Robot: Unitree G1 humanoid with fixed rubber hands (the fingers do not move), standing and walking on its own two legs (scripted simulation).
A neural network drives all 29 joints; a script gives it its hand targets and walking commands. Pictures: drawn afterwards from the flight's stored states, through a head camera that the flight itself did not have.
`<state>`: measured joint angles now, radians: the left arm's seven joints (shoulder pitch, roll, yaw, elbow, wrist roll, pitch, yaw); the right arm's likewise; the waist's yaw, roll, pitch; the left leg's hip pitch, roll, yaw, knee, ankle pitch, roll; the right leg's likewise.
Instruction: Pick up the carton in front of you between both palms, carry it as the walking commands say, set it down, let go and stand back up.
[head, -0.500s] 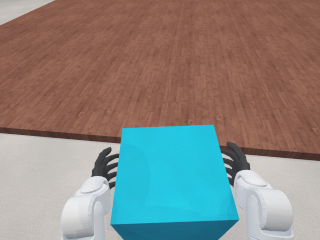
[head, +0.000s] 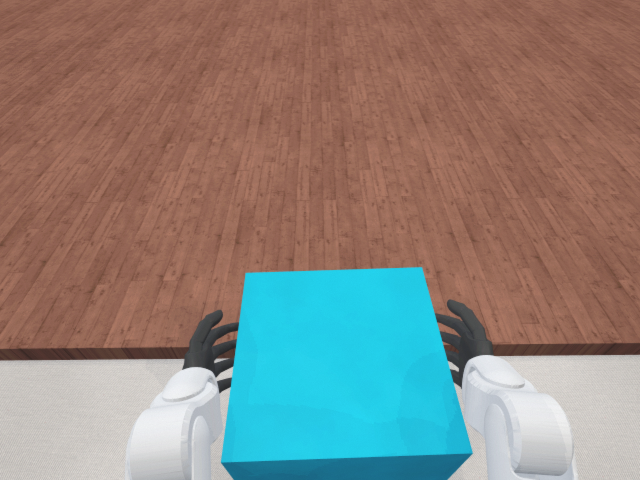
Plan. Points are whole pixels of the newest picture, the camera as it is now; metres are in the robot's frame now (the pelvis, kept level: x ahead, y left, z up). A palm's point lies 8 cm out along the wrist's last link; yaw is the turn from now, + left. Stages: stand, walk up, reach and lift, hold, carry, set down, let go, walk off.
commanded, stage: carry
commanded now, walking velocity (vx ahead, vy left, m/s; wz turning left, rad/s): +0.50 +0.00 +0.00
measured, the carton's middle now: (337, 395) +0.24 -0.01 -0.01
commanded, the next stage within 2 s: none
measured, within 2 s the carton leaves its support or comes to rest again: neither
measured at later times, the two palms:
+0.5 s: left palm (230, 133) +0.65 +0.13 +0.13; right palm (397, 119) +0.68 -0.17 +0.12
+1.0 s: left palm (254, 68) +0.97 +0.11 +0.11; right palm (382, 66) +0.96 -0.19 +0.11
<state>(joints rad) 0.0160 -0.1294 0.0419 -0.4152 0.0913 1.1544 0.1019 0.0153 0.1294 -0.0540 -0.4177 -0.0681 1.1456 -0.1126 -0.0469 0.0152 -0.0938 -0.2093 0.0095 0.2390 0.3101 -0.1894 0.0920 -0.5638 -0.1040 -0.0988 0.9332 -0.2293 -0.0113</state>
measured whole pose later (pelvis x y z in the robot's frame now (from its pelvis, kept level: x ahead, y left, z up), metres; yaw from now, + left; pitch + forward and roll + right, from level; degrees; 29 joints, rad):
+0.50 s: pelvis +0.32 -0.05 -0.01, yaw +3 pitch +4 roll +1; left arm -0.55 -0.06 0.21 -0.24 -0.02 1.24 0.19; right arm -0.56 0.07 -0.23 -0.26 -0.02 1.26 -0.17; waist 0.05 0.02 0.02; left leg -0.62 0.07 0.04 1.19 -0.30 0.06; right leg -0.34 -0.01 -0.22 0.48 -0.23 -0.11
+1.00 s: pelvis +0.59 -0.03 +0.00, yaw +2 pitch +8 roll +0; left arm -0.64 -0.15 0.32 -0.31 0.05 1.19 0.14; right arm -0.64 0.11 -0.31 -0.29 0.01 1.18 -0.18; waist -0.07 0.03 0.12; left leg -0.34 0.01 0.10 0.52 -0.23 0.05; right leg -0.34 0.02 -0.09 0.55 -0.17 -0.02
